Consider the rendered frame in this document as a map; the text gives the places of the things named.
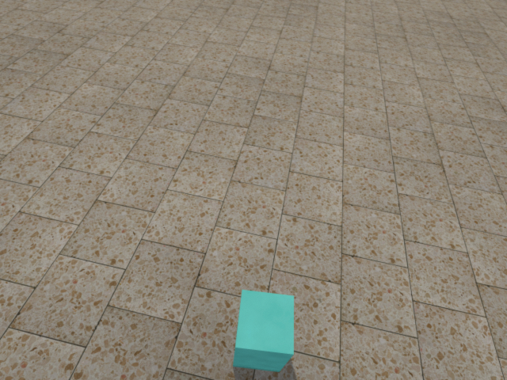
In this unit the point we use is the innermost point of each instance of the carton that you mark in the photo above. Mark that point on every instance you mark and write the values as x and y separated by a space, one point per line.
265 333

